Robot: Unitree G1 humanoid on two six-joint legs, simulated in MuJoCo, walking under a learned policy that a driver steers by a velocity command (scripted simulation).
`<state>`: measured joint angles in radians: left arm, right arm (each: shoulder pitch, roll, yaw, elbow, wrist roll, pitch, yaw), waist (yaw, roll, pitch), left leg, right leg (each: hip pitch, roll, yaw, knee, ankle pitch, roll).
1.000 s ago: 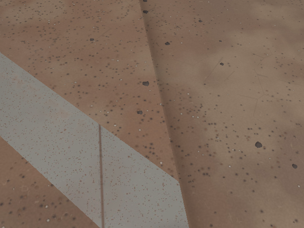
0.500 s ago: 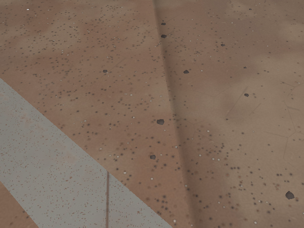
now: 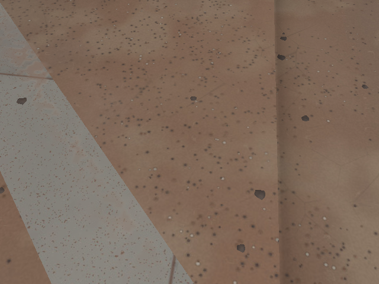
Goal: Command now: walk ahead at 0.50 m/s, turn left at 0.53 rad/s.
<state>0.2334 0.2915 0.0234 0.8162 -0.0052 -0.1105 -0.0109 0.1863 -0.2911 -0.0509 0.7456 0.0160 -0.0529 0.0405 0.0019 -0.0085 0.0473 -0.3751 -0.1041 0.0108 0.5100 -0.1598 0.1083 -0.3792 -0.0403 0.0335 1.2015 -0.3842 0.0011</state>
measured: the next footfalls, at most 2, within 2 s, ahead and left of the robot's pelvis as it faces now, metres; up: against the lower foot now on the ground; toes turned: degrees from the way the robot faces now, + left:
right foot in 0.38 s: +0.42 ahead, -0.08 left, +0.00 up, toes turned +18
left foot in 0.84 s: +0.31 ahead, +0.15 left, +0.00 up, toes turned +33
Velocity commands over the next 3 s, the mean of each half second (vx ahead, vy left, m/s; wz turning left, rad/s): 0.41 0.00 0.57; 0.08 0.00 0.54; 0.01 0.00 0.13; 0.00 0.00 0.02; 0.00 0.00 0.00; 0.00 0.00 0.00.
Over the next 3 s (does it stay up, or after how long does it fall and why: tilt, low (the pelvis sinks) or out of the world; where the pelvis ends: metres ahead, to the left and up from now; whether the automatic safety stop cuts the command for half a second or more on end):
stays up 0.35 0.02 0.01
